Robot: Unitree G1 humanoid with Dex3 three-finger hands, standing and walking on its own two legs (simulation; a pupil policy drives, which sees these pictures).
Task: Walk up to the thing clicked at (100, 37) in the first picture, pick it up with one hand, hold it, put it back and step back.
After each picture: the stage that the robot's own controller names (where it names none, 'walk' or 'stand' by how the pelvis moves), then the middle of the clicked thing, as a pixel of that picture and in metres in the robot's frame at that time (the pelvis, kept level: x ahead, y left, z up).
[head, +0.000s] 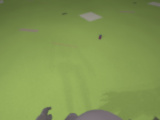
stand; (100, 37) +2.00 -0.24 -0.72
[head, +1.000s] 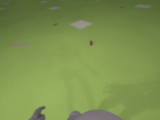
walk; (91, 43) +1.88 +0.10 -0.70
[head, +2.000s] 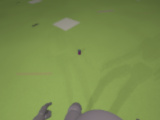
walk; (79, 52) +1.28 +0.29 -0.71
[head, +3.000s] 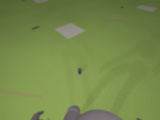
walk; (79, 71) +0.82 +0.20 -0.71
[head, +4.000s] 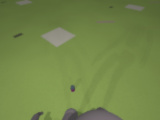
walk; (72, 88) +0.49 +0.21 -0.70
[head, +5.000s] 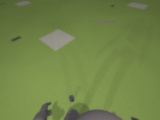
stand; (71, 98) +0.34 +0.22 -0.71
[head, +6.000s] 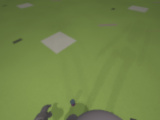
stand; (72, 102) +0.31 +0.20 -0.72
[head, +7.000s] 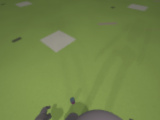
stand; (72, 100) +0.32 +0.20 -0.72
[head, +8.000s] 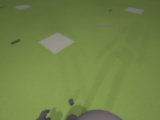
stand; (71, 102) +0.32 +0.22 -0.73
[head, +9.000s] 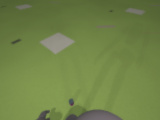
stand; (71, 102) +0.33 +0.21 -0.73
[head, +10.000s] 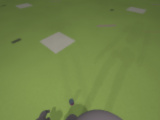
stand; (71, 102) +0.32 +0.21 -0.73
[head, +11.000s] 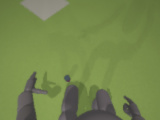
go down; (67, 78) +0.36 +0.22 -0.53
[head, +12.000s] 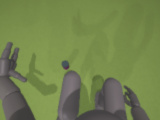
go down; (65, 65) +0.40 +0.25 -0.32
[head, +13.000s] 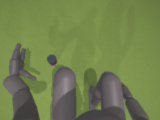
close in; (52, 60) +0.38 +0.28 -0.25
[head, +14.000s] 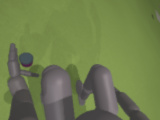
close; (26, 60) +0.37 +0.30 -0.21
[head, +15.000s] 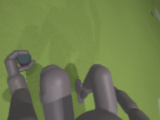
close; (24, 60) +0.37 +0.30 -0.21
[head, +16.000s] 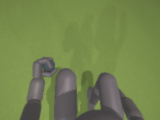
lift; (48, 66) +0.31 +0.28 -0.11
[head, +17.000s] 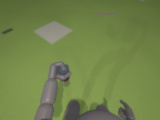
lift; (64, 73) +0.33 +0.18 +0.03
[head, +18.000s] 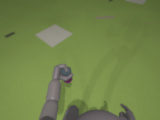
hold; (67, 75) +0.33 +0.17 -0.01
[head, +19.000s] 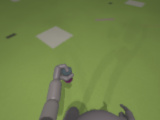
hold; (67, 75) +0.33 +0.17 +0.00
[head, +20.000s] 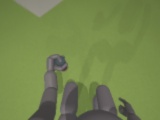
crouch; (61, 64) +0.39 +0.21 -0.07
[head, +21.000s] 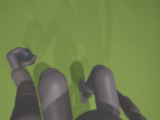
lower; (27, 57) +0.38 +0.30 -0.22
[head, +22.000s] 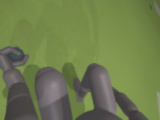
lower; (18, 57) +0.39 +0.32 -0.22
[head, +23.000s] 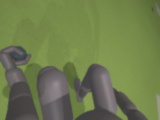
lower; (20, 56) +0.38 +0.31 -0.22
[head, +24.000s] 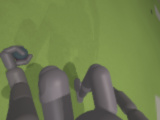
lower; (21, 56) +0.38 +0.31 -0.22
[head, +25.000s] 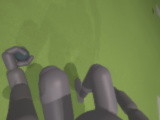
loosen; (23, 57) +0.38 +0.31 -0.22
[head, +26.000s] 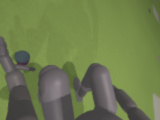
withdraw; (22, 58) +0.37 +0.30 -0.22
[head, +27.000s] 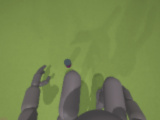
walk; (68, 63) +0.42 +0.24 -0.34
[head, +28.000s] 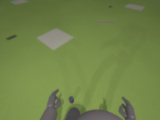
stand; (71, 99) +0.33 +0.19 -0.66
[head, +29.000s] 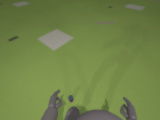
stand; (71, 98) +0.36 +0.21 -0.67
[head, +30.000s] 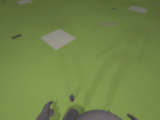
stand; (72, 98) +0.35 +0.20 -0.70
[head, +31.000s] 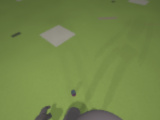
walk; (73, 93) +0.39 +0.19 -0.71
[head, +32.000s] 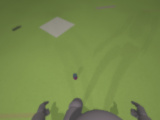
walk; (75, 76) +0.57 +0.24 -0.69
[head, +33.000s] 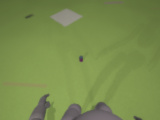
walk; (81, 58) +0.90 +0.18 -0.69
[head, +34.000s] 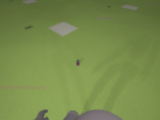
stand; (78, 62) +1.03 +0.23 -0.71
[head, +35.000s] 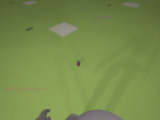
stand; (78, 63) +1.02 +0.22 -0.73
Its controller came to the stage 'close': yes
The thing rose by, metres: 0.70
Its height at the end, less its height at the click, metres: +0.00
